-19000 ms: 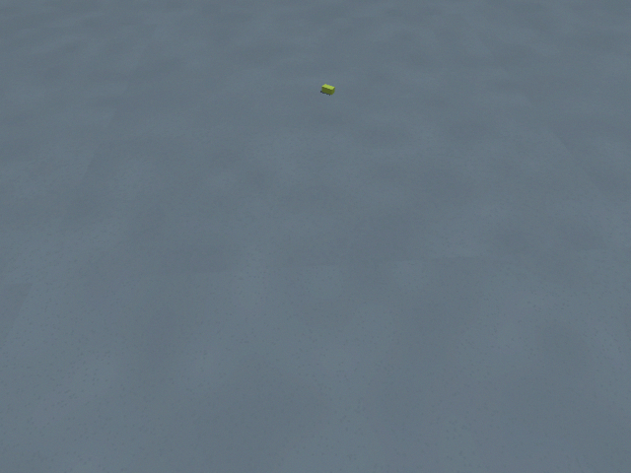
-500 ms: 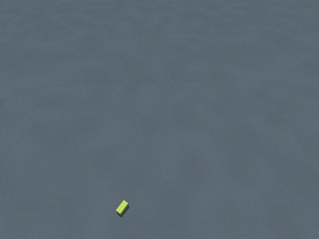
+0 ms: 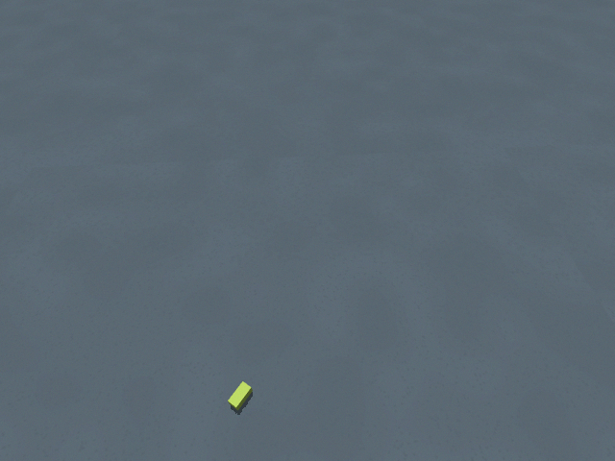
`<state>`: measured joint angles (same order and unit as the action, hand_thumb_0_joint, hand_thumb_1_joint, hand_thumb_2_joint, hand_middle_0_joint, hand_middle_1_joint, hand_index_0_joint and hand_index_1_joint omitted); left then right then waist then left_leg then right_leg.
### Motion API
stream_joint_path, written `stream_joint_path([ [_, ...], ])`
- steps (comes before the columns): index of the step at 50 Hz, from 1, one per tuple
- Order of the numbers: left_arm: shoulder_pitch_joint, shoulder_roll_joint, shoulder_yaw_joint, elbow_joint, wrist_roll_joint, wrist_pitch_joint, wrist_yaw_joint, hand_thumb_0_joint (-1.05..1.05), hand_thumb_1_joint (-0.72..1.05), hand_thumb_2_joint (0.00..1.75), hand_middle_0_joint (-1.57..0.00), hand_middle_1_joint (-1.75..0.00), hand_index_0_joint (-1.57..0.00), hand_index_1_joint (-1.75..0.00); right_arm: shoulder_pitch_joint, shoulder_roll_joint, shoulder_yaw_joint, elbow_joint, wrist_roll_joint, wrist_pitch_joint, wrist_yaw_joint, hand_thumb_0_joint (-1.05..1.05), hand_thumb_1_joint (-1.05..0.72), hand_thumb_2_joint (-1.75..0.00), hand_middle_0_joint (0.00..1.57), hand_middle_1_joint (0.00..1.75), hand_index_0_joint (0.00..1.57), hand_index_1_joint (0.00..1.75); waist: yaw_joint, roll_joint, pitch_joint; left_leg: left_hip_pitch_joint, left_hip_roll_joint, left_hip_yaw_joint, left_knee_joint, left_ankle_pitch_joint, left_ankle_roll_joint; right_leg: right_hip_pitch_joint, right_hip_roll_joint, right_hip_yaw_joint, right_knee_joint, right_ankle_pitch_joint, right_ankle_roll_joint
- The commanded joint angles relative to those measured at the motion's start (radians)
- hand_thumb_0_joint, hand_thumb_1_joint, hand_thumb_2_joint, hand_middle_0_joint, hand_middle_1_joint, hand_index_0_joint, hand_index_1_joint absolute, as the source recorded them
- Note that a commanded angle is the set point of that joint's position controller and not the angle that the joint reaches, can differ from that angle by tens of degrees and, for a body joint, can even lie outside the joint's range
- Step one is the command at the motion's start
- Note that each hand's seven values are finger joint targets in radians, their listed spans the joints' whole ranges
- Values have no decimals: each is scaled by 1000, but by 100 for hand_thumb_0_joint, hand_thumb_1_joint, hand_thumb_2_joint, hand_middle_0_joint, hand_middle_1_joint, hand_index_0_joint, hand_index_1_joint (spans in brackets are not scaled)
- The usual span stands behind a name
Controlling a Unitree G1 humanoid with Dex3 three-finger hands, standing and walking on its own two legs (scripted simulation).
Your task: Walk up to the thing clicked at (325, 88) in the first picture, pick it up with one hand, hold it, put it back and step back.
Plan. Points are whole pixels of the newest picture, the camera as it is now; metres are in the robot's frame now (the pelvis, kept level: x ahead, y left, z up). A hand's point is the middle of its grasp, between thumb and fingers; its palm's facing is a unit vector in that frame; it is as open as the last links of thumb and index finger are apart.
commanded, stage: stand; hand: left
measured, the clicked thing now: (240, 395) +0.42 +0.25 -0.77
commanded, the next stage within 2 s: none
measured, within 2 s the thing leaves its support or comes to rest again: neither
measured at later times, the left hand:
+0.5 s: hand out of the picture +0.07 +0.25 -0.16, palm faces -0.04 -0.94 -0.34, open 7.4 cm
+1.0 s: hand out of the picture +0.05 +0.26 -0.16, palm faces -0.04 -0.94 -0.34, open 7.4 cm
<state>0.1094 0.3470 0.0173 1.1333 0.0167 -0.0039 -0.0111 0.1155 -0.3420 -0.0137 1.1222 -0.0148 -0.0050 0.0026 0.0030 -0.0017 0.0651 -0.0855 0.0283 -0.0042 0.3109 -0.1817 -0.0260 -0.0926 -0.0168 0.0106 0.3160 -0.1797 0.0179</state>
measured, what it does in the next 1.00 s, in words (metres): stands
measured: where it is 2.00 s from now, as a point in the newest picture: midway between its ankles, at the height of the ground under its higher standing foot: outside the picture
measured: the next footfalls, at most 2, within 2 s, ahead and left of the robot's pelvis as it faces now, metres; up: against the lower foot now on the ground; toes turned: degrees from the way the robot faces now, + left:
none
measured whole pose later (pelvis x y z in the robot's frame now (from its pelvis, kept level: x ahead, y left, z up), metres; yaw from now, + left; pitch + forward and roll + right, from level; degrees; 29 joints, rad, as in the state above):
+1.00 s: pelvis -0.01 +0.00 +0.00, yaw +0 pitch -2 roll +0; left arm 0.14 0.36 -0.01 1.11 0.01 -0.01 -0.01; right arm 0.13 -0.35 -0.01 1.12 -0.01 0.00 0.01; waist 0.00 0.00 0.06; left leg -0.10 0.02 0.00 0.32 -0.18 -0.02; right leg -0.11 -0.02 0.01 0.33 -0.18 0.02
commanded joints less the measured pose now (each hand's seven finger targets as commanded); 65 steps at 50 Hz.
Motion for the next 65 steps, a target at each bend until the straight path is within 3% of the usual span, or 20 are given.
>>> stream_joint_path([
  [1, -32, 217, 33, -64, -7, -27, 19, 0, 90, 90, -20, -30, -20, -30, -30, -220, -34, -57, 5, -21, -10, 0, -90, -90, 20, 30, 20, 30, -5, 3, -79, 10, 101, -67, -39, 126, 41, -12, -110, 78, -45, 142, -33],
  [11, -20, 223, 24, -80, -7, -30, 21, 0, 90, 90, -20, -30, -20, -30, -38, -227, -30, -58, 4, -24, -8, 0, -90, -90, 20, 30, 20, 30, -1, 12, -114, 36, 107, -61, -26, 213, 40, 5, -115, 70, -21, 230, -33],
  [12, -23, 227, 24, -77, -11, -28, 21, 0, 90, 90, -20, -30, -20, -30, -29, -222, -29, -55, 4, -23, -8, 0, -90, -90, 20, 30, 20, 30, -4, -3, -97, 19, 106, -63, -32, 178, 39, -5, -114, 72, -27, 184, -34],
  [15, -24, 226, 22, -82, -8, -29, 21, 0, 90, 90, -20, -30, -20, -30, -36, -229, -32, -58, 6, -22, -8, 0, -90, -90, 20, 30, 20, 30, -4, 6, -112, 32, 108, -62, -22, 190, 41, 1, -116, 71, -26, 202, -36],
  [17, -17, 221, 19, -78, -8, -27, 21, 0, 90, 90, -20, -30, -20, -30, -33, -227, -29, -55, 5, -19, -7, 0, -90, -90, 20, 30, 20, 30, -1, 5, -70, -2, 100, -64, -40, 125, 40, -17, -109, 73, -42, 144, -31],
  [26, -15, 227, 21, -83, -7, -31, 21, 0, 90, 90, -20, -30, -20, -30, -33, -228, -33, -61, 6, -20, -4, 0, -90, -90, 20, 30, 20, 30, -4, 9, -90, 3, 102, -64, -30, 135, 44, 0, -115, 77, -39, 165, -35],
  [41, -6, 232, 22, -76, -8, -26, 17, 0, 90, 90, -20, -30, -20, -30, -24, -221, -29, -58, 5, -20, -4, 0, -90, -90, 20, 30, 20, 30, -5, 3, -59, -20, 96, -75, -52, 56, 39, -31, -108, 78, -44, 61, -36],
  [46, -6, 230, 20, -82, -6, -28, 18, 0, 90, 90, -20, -30, -20, -30, -24, -227, -31, -59, 5, -21, -5, 0, -90, -90, 20, 30, 20, 30, -5, 7, -93, 9, 101, -69, -31, 118, 43, -19, -115, 78, -33, 135, -37],
  [53, 11, 223, 17, -73, -9, -25, 17, 0, 90, 90, -20, -30, -20, -30, -27, -227, -27, -55, 7, -23, -5, 0, -90, -90, 20, 30, 20, 30, 3, 9, -67, -7, 99, -77, -44, 104, 39, -29, -108, 73, -35, 101, -34],
  [59, -5, 232, 18, -81, -6, -30, 21, 0, 90, 90, -20, -30, -20, -30, -25, -228, -31, -58, 6, -19, -5, 0, -90, -90, 20, 30, 20, 30, -7, -1, -94, 16, 101, -69, -20, 144, 43, -20, -116, 76, -35, 162, -35],
  [63, -7, 227, 18, -78, -7, -27, 21, 0, 90, 90, -20, -30, -20, -30, -24, -225, -30, -58, 5, -15, -5, 0, -90, -90, 20, 30, 20, 30, -5, 3, -62, -19, 98, -72, -32, 77, 43, -30, -113, 77, -46, 94, -34],
  [65, 3, 225, 17, -78, -7, -31, 20, 0, 90, 90, -20, -30, -20, -30, -21, -229, -31, -56, 7, -18, -3, 0, -90, -90, 20, 30, 20, 30, -3, 3, -76, -5, 100, -72, -27, 111, 44, -19, -114, 77, -44, 131, -34],
])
